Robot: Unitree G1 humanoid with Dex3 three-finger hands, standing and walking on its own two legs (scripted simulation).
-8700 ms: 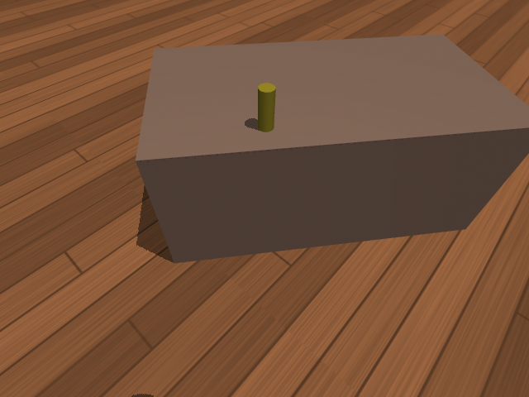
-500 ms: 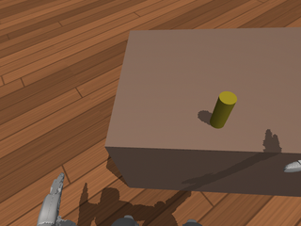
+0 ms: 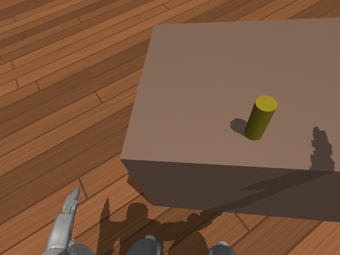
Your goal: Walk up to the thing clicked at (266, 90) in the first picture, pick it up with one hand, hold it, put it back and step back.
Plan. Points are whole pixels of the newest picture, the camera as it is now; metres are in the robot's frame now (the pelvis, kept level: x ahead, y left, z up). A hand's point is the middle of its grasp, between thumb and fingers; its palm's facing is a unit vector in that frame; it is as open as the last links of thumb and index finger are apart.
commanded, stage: go down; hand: right
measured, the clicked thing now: (259, 119) +0.49 -0.19 -0.04
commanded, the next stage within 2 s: approach in 1.78 s
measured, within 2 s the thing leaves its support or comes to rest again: neither
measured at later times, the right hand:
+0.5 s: hand out of the picture +0.40 -0.37 +0.07, palm faces +0.22 +0.97 +0.02, open 17.7 cm
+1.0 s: hand out of the picture +0.41 -0.38 +0.07, palm faces +0.22 +0.98 +0.02, open 17.6 cm
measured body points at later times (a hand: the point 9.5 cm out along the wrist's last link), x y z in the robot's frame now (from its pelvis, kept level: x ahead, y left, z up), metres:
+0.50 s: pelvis +0.00 +0.00 -0.01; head +0.09 -0.05 +0.43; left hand +0.16 +0.26 -0.03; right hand +0.38 -0.42 +0.07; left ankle +0.02 +0.15 -0.68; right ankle +0.02 -0.11 -0.68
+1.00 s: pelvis +0.01 +0.00 -0.01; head +0.11 -0.05 +0.43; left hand +0.16 +0.26 -0.03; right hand +0.39 -0.43 +0.07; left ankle +0.02 +0.15 -0.68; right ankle +0.02 -0.11 -0.68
